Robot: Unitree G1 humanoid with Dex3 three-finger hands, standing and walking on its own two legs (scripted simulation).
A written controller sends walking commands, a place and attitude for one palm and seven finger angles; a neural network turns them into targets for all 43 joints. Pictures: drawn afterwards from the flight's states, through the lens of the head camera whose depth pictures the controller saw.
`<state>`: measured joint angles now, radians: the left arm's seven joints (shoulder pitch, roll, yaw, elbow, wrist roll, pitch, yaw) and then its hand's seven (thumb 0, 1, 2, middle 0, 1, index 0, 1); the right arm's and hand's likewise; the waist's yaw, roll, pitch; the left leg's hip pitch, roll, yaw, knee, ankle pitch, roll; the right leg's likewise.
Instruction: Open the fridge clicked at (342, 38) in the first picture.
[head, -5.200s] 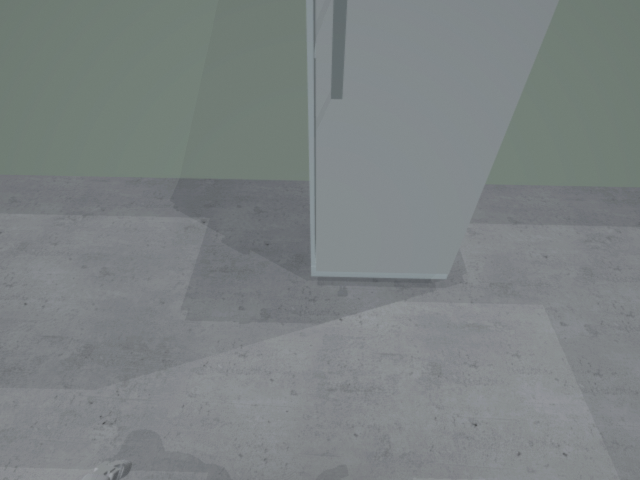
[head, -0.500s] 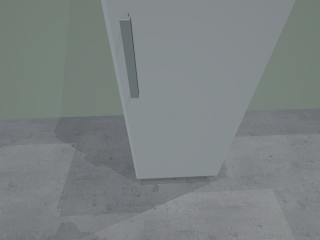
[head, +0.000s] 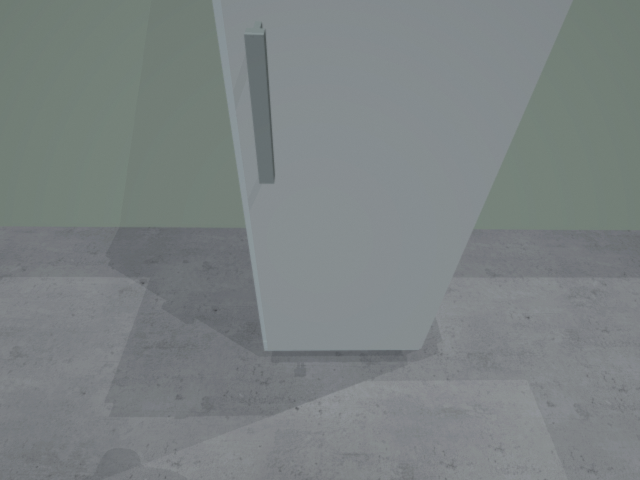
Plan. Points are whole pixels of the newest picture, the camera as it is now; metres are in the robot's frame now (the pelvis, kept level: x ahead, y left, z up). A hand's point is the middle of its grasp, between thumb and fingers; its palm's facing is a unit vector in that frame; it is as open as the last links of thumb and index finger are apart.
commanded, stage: look again from close up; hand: left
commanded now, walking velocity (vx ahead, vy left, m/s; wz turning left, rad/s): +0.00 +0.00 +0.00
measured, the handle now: (263, 109) +0.62 +0.14 +0.17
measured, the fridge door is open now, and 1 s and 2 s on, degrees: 0 0 0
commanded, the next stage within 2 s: none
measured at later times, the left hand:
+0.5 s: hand out of the picture +0.00 +0.16 -0.17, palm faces +0.06 -0.99 -0.15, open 7.4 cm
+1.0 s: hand out of the picture +0.01 +0.15 -0.17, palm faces +0.04 -0.99 -0.16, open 7.4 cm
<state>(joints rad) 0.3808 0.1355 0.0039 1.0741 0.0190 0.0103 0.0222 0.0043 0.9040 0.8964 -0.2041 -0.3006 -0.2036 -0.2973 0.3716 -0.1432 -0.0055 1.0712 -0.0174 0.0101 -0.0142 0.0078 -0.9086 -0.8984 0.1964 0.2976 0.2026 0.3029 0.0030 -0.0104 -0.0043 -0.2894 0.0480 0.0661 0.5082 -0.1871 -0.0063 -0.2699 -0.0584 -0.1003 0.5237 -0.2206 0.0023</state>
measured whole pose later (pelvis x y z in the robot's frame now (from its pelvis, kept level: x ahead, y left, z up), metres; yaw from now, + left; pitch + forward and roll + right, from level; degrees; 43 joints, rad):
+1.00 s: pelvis +0.03 +0.00 +0.01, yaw -1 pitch -1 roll +0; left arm 0.33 0.11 0.01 1.09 0.02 -0.01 0.03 0.00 0.91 0.90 -0.20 -0.30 -0.20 -0.30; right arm 0.31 -0.12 0.00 1.11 -0.01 -0.01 -0.03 0.01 -0.91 -0.90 0.20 0.30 0.20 0.30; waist 0.01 0.00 0.02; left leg -0.23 0.05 0.08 0.44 -0.19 -0.01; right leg -0.22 -0.05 -0.09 0.47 -0.22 0.01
